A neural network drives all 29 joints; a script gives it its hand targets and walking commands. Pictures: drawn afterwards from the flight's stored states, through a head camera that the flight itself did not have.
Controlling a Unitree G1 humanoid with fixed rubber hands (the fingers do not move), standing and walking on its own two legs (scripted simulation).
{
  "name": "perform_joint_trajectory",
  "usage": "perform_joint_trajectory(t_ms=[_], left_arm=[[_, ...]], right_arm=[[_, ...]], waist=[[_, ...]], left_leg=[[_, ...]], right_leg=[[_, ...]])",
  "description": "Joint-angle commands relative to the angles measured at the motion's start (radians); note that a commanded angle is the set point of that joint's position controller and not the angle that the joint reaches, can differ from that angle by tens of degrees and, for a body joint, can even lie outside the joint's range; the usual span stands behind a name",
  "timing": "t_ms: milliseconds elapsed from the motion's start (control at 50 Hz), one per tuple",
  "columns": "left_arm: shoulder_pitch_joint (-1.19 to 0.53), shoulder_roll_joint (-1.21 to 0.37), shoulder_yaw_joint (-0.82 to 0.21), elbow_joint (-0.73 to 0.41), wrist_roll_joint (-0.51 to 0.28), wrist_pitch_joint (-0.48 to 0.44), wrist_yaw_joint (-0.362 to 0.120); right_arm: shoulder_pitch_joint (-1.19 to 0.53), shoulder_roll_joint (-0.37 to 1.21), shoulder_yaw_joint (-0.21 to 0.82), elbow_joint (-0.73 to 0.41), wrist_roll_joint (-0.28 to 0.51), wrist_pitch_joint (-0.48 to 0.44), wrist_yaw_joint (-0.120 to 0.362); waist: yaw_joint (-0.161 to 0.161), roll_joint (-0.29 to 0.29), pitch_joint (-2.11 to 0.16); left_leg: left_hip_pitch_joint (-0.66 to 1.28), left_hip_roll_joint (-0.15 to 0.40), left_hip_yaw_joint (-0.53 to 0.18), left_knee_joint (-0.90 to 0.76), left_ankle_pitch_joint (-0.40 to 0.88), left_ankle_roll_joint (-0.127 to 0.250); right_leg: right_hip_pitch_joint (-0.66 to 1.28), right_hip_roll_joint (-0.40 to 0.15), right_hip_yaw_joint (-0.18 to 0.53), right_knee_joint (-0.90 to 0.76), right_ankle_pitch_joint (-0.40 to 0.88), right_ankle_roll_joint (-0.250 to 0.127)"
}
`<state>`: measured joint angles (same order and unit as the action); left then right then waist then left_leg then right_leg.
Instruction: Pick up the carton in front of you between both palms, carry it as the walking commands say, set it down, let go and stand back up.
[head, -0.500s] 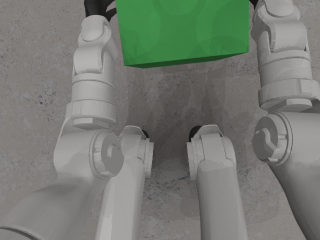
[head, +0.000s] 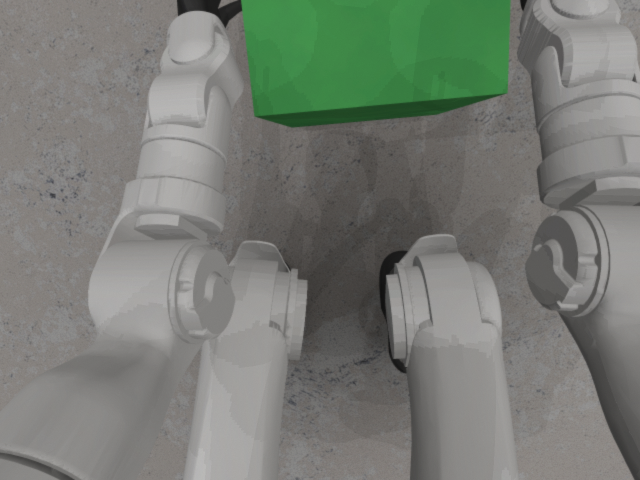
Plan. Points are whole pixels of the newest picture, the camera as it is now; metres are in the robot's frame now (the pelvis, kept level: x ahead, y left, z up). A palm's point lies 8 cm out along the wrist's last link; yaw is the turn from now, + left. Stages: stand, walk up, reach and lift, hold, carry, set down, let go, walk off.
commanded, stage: set down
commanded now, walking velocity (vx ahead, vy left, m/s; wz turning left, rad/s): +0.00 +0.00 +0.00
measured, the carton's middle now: (363, 19) +0.54 -0.05 -0.24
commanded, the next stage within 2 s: none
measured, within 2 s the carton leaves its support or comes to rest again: rests again in 0.10 s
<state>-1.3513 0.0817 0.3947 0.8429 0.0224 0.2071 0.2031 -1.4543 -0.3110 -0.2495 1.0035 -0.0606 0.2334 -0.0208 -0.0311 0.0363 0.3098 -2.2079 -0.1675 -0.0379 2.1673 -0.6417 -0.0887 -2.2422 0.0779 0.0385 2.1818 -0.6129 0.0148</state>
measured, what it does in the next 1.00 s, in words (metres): stands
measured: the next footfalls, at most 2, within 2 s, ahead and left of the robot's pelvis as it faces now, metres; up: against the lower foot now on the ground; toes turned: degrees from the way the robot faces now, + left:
none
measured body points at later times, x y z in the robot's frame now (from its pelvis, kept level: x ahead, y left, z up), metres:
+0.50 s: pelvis -0.01 +0.00 -0.01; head +0.36 -0.04 +0.23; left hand +0.55 +0.11 -0.19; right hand +0.55 -0.21 -0.19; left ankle +0.10 +0.12 -0.35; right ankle +0.10 -0.11 -0.35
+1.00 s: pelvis -0.01 +0.00 -0.02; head +0.37 -0.04 +0.21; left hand +0.55 +0.15 -0.21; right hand +0.55 -0.24 -0.21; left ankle +0.10 +0.12 -0.35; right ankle +0.10 -0.11 -0.35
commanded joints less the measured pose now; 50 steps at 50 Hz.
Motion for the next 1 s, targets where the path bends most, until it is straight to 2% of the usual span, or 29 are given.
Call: perform_joint_trajectory(t_ms=[0,200,440,580,660,720,740,780,820,840,880,920,980], left_arm=[[-0.673,-0.817,-0.414,-0.065,-0.087,-0.022,-0.267],[-0.679,-0.768,-0.378,-0.003,-0.091,-0.035,-0.285],[-0.565,-0.669,-0.247,0.111,-0.007,-0.011,-0.318],[-0.501,-0.608,-0.186,0.156,0.034,-0.002,-0.324],[-0.482,-0.581,-0.166,0.16,0.047,-0.006,-0.318],[-0.447,-0.445,-0.124,0.156,0.059,-0.022,-0.282],[-0.412,-0.346,-0.089,0.164,0.064,-0.029,-0.26],[-0.307,-0.013,-0.011,0.164,0.076,-0.062,-0.177],[-0.297,0.249,-0.014,0.13,0.032,-0.11,-0.094],[-0.327,0.278,-0.047,0.123,-0.014,-0.125,-0.073],[-0.377,0.303,-0.109,0.125,-0.1,-0.144,-0.054],[-0.413,0.305,-0.176,0.115,-0.171,-0.152,-0.052],[-0.43,0.299,-0.241,0.095,-0.234,-0.149,-0.049]], right_arm=[[-0.517,0.879,0.298,-0.088,0.102,-0.035,0.27],[-0.527,0.829,0.273,-0.035,0.094,-0.052,0.268],[-0.425,0.741,0.187,0.074,0.015,-0.024,0.287],[-0.38,0.67,0.142,0.111,-0.022,-0.012,0.289],[-0.378,0.624,0.122,0.11,-0.039,-0.017,0.282],[-0.362,0.488,0.092,0.107,-0.047,-0.036,0.248],[-0.338,0.386,0.064,0.115,-0.055,-0.046,0.226],[-0.272,0.041,-0.003,0.124,-0.058,-0.085,0.139],[-0.291,-0.228,-0.01,0.098,-0.002,-0.137,0.041],[-0.34,-0.271,-0.001,0.077,0.037,-0.154,0.014],[-0.406,-0.315,0.053,0.063,0.117,-0.181,-0.011],[-0.439,-0.326,0.109,0.057,0.181,-0.197,-0.014],[-0.447,-0.325,0.183,0.063,0.258,-0.196,-0.004]], waist=[[-0.028,-0.002,-1.073],[-0.033,-0.006,-0.941],[-0.021,-0.01,-0.677],[-0.019,-0.014,-0.585],[-0.017,-0.022,-0.591],[-0.009,-0.031,-0.628],[-0.008,-0.033,-0.641],[-0.001,-0.033,-0.683],[0.003,-0.043,-0.787],[0.002,-0.043,-0.865],[0.002,-0.053,-0.96],[0.001,-0.06,-1.038],[0.005,-0.064,-1.142]], left_leg=[[0.462,-0.009,0.112,-0.129,0.383,0.053],[0.412,-0.006,0.104,-0.1,0.347,0.061],[0.293,0.003,0.098,-0.101,0.197,0.075],[0.268,0.009,0.096,-0.097,0.159,0.075],[0.291,0.015,0.102,-0.093,0.164,0.064],[0.339,0.027,0.111,-0.092,0.184,0.043],[0.354,0.033,0.116,-0.09,0.191,0.035],[0.403,0.048,0.121,-0.092,0.209,0.017],[0.427,0.057,0.121,-0.08,0.272,0.01],[0.441,0.062,0.117,-0.071,0.319,0.01],[0.453,0.073,0.108,-0.056,0.39,0.014],[0.477,0.081,0.099,-0.045,0.433,0.023],[0.539,0.091,0.098,-0.047,0.462,0.032]], right_leg=[[0.527,0.03,-0.069,-0.152,0.416,-0.023],[0.508,0.022,-0.051,-0.129,0.381,-0.037],[0.423,0.018,-0.026,-0.136,0.247,-0.054],[0.408,0.013,-0.014,-0.139,0.208,-0.059],[0.437,0.007,-0.014,-0.135,0.217,-0.048],[0.485,-0.002,-0.018,-0.132,0.237,-0.029],[0.501,-0.009,-0.02,-0.132,0.245,-0.021],[0.542,-0.026,-0.022,-0.132,0.262,-0.006],[0.598,-0.036,-0.021,-0.127,0.317,0.001],[0.631,-0.039,-0.018,-0.118,0.366,0.001],[0.666,-0.051,-0.008,-0.098,0.455,-0.004],[0.686,-0.059,-0.002,-0.082,0.5,-0.008],[0.713,-0.066,-0.006,-0.076,0.513,-0.008]])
